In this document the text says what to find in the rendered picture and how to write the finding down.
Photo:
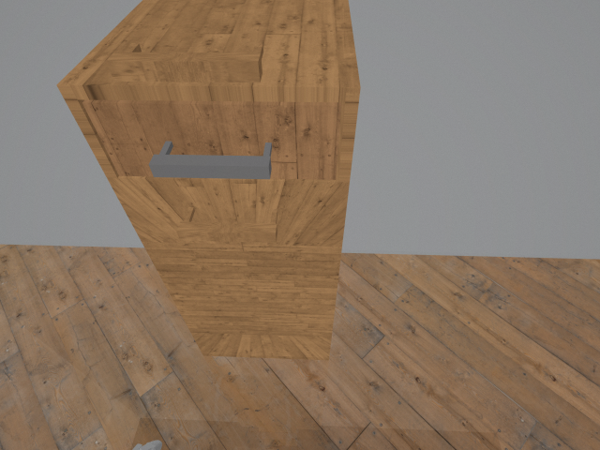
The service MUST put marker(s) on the drawer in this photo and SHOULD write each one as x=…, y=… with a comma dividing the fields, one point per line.
x=304, y=135

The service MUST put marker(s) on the cabinet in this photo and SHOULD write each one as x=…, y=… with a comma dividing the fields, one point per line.
x=239, y=299

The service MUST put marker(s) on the handle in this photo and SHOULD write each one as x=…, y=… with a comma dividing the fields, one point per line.
x=227, y=232
x=192, y=67
x=203, y=166

